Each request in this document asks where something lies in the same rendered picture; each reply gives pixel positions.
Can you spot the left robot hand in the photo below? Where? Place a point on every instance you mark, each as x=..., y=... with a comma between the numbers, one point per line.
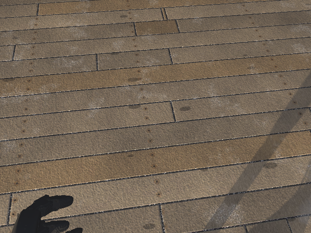
x=29, y=219

